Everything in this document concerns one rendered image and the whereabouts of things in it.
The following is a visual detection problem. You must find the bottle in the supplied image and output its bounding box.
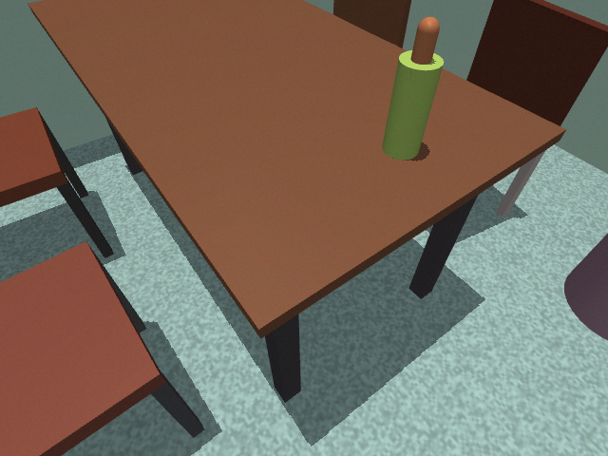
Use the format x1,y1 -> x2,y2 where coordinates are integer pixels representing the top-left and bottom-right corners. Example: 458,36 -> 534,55
382,17 -> 444,160

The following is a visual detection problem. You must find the table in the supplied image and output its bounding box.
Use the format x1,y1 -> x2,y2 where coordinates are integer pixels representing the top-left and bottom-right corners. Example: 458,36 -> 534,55
28,0 -> 566,403

